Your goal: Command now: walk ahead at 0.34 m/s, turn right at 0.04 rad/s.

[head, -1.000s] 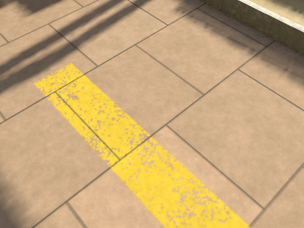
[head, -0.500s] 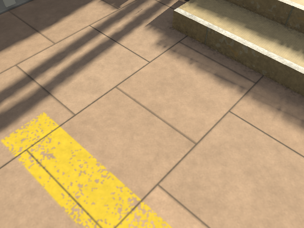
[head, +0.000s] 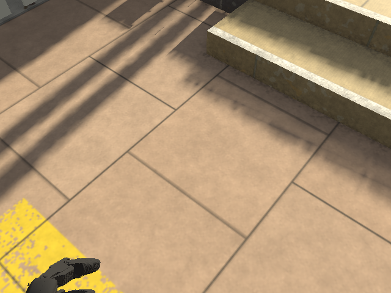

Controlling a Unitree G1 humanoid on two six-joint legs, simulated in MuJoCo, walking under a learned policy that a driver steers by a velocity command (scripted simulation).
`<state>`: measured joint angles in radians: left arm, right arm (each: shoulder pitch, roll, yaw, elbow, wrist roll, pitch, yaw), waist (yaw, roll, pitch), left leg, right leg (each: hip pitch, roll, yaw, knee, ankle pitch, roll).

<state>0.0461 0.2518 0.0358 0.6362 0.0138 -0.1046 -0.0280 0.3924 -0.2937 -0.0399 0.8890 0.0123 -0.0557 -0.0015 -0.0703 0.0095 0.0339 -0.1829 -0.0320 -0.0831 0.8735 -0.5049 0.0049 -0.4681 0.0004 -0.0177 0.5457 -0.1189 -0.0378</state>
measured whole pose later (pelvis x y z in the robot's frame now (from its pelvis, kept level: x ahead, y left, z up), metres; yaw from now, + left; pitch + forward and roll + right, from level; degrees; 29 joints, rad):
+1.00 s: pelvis +0.10 -0.03 +0.02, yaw -31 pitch +2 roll +2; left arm 0.20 0.29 0.07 0.64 0.00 0.02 0.02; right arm 0.11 -0.33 -0.10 0.77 0.00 0.02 -0.04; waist 0.00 0.04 0.05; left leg -0.55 0.01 -0.04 1.08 -0.37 -0.07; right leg -0.28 0.04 0.08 0.45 -0.20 -0.05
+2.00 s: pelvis +0.08 -0.04 +0.01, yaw -48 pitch -1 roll +0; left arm 0.18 0.22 0.02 0.73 0.02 0.01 0.01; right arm 0.21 -0.29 -0.04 0.86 -0.01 0.00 -0.02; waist -0.03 0.01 0.03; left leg -0.18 0.07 -0.01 0.46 -0.25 -0.08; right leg -0.18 0.04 0.04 0.50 -0.29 -0.03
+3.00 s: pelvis +0.24 -0.14 +0.01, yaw -47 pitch +1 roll +0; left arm -0.04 0.24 0.03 0.82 -0.03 -0.08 -0.04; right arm 0.51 -0.21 -0.02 1.04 0.01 -0.08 -0.01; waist -0.10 -0.03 0.04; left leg 0.18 -0.02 0.03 0.13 -0.33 0.03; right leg -0.61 -0.04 -0.03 0.57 0.01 -0.03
